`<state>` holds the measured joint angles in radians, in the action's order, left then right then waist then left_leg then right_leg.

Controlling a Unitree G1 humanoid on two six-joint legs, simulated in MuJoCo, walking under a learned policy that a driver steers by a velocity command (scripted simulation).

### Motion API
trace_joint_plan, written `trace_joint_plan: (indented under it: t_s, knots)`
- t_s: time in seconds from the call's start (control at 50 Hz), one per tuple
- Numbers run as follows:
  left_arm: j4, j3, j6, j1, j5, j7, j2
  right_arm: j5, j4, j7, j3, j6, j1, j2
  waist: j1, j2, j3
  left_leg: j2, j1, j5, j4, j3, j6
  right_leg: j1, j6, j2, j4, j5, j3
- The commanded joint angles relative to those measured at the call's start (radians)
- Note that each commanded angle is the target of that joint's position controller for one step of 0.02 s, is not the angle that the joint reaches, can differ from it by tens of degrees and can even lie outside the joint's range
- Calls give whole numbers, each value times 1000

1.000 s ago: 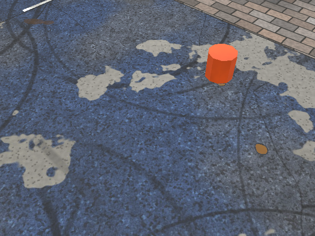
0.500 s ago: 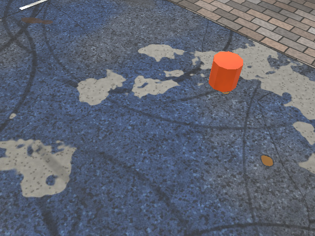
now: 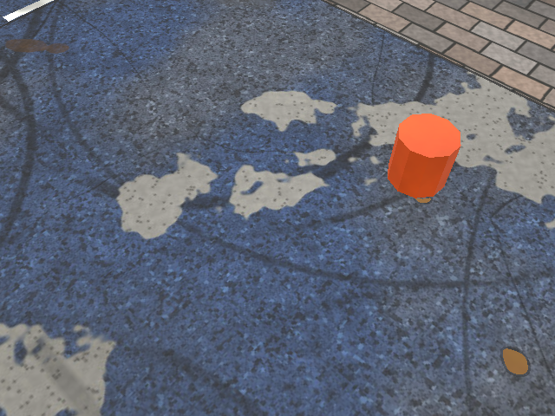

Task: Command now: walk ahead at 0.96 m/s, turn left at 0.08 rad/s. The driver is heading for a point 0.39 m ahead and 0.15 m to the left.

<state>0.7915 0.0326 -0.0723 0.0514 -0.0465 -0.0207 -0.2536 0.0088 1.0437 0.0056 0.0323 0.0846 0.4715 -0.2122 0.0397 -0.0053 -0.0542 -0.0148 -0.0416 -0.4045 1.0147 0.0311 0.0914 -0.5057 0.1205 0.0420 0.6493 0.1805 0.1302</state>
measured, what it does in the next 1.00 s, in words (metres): walks ahead: left foot, then right foot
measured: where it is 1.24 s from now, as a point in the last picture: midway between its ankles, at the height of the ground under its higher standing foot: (285, 349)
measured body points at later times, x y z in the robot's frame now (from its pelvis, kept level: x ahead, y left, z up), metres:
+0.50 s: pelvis +0.43 +0.03 +0.01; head +0.47 +0.03 +0.46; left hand +0.42 +0.29 -0.13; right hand +0.60 -0.19 -0.12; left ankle +0.53 +0.08 -0.71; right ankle +0.28 -0.14 -0.57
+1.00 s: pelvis +0.59 -0.01 +0.02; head +0.60 -0.01 +0.47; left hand +0.64 +0.27 -0.10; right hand +0.73 -0.24 -0.12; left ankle +0.53 +0.08 -0.71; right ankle +0.66 -0.12 -0.71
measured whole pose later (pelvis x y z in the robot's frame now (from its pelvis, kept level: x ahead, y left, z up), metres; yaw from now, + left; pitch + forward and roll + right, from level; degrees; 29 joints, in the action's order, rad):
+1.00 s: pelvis +0.59 -0.01 +0.02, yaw +13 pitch +0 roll +0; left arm 0.96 0.03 -0.03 0.12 -0.01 0.02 -0.23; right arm 0.01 0.98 -0.02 0.01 0.01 0.17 -0.24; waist 0.01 -0.01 -0.02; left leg 0.05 -0.19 -0.32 0.50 0.00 0.04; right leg -0.32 -0.01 -0.01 0.52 0.20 -0.02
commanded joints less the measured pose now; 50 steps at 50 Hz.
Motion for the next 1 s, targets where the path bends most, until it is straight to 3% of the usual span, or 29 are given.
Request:
trace_joint_plan:
  t_s: [0.02,0.04,0.06,0.1,0.12,0.2,0.26,0.3,0.34,0.36,0.38,0.4,0.42,0.44,0.46,0.48,0.5,0.52,0.56,0.64,0.68,0.76,0.8,0.82,0.84,0.86,0.9,0.94,1.0]
  knots:
    - [75,59,-12,271,5,2,-135,-16,-150,6,23,37,-121,-123,-112,8,111,-56,-686,180,398,66,57,608,120,-354,-435,453,-654]
    - [80,50,-23,233,2,3,-98,-8,-143,11,19,27,-121,-98,-68,-15,65,-83,-630,196,352,68,52,480,88,-318,-458,360,-540]
    - [98,34,-31,228,4,6,-57,8,-142,21,13,8,-87,-70,-22,11,37,-101,-575,205,317,75,40,375,54,-286,-487,322,-443]
    - [128,25,-51,252,20,6,-36,18,-161,38,7,-27,-113,-43,6,47,-24,-129,-580,212,281,74,16,284,23,-265,-546,246,-322]
    - [140,26,-59,266,30,6,-45,19,-177,44,6,-39,-152,-40,9,46,-54,-130,-631,253,270,60,10,277,1,-248,-566,183,-250]
    - [150,17,-81,311,24,0,-44,-1,-253,55,-6,-45,-343,-47,-22,32,-114,-90,-655,479,23,-52,12,257,-64,-155,-612,-187,19]
    - [187,-1,-86,403,42,21,-46,16,-309,64,-29,-20,-482,-20,-50,-15,-164,-29,-557,598,-276,-178,21,311,-72,-169,-592,-686,89]
    - [199,-3,-84,441,50,46,-95,25,-272,63,-32,-6,-415,-31,-30,22,-88,68,-426,652,-397,-238,32,444,-84,-187,-480,-1034,95]
    - [188,9,-62,410,49,71,-165,42,-194,53,-13,-4,-196,-89,64,99,59,151,-184,572,-432,-219,49,506,-99,-212,-198,-1215,83]
    - [177,31,-32,371,68,81,-270,-39,-236,51,40,4,-175,-184,143,174,170,92,-60,599,-418,-90,70,526,-130,-240,-33,-1292,5]
    - [146,34,-14,239,61,79,-255,-43,-190,38,53,2,-13,-227,252,144,200,29,15,757,-625,-16,96,536,-160,-170,243,-1062,46]
    - [123,-6,-20,337,0,55,-71,-9,-157,21,60,-7,37,-299,135,-285,298,-175,449,1419,-387,161,170,120,-203,28,766,292,42]
    - [162,-32,-47,571,67,28,-5,50,-159,23,34,8,18,-251,57,-175,603,-397,678,1500,-367,553,399,-67,-185,61,1030,501,-347]
    - [141,-6,-57,438,107,23,-111,42,-194,24,47,-1,-39,-229,105,-38,567,-373,532,1300,-489,508,396,-52,-165,30,1004,442,-382]
    - [93,-2,-54,358,102,22,-111,5,-205,27,42,5,-174,-212,24,39,338,-314,312,1066,-577,400,336,-90,-140,-32,857,382,-298]
    - [91,8,-42,284,87,35,-114,-15,-224,24,21,11,-267,-144,-16,125,210,-274,118,924,-653,329,286,-82,-141,-80,764,336,-248]
    - [95,14,-26,268,74,43,-109,-10,-224,22,13,16,-299,-127,-40,129,123,-244,-58,967,-695,269,261,-4,-149,-92,715,295,-229]
    - [98,14,-6,291,61,46,-84,-1,-221,25,12,16,-306,-134,-65,101,102,-224,-165,970,-730,227,250,76,-163,-109,667,261,-227]
    - [99,13,13,305,59,55,-45,8,-200,28,8,22,-301,-127,-84,43,93,-182,-268,1028,-753,136,235,142,-181,-130,530,229,-218]
    - [78,11,28,211,51,72,-52,7,-177,3,17,-1,-302,-163,-71,-47,168,-111,-200,1081,-709,16,167,147,-197,-123,221,41,-179]
    - [71,12,33,149,57,73,-65,3,-163,-3,18,-18,-288,-172,-43,-60,188,-110,-166,995,-703,10,145,161,-196,-112,122,-49,-170]
    - [64,20,39,70,55,67,-92,7,-137,-4,10,-35,-299,-153,-26,-91,143,-142,-169,708,-687,66,133,193,-171,-108,-25,-56,-180]
    - [78,24,31,89,39,59,-96,-7,-129,-6,2,-38,-316,-137,-60,-76,125,-119,-199,546,-631,78,87,288,-133,-95,-200,-169,-169]
    - [81,30,26,93,25,58,-129,-5,-119,-7,-3,-32,-274,-119,-49,-32,123,-80,-224,432,-597,77,39,350,-107,-143,-243,-366,-222]
    - [80,41,28,81,23,61,-189,11,-104,-6,-1,-26,-182,-117,18,76,144,-7,-272,254,-557,43,0,426,-59,-215,-190,-571,-277]
    - [90,36,36,65,29,59,-158,8,-84,-10,-4,-29,-133,-98,40,160,168,32,-275,101,-558,2,-33,424,3,-239,-186,-500,-298]
    - [92,24,41,30,41,46,-91,4,-93,-21,0,-53,-234,-127,1,97,125,28,-216,139,-580,-9,-51,320,-31,-177,-217,-226,-275]
    - [107,25,35,34,39,41,-104,0,-92,-29,3,-75,-262,-138,-12,72,101,15,-210,194,-579,2,-43,301,-62,-138,-206,-212,-241]
    - [139,24,29,57,44,43,-100,-1,-80,-31,4,-79,-260,-139,-19,67,117,1,-186,270,-572,12,-42,329,-62,-125,-180,-300,-225]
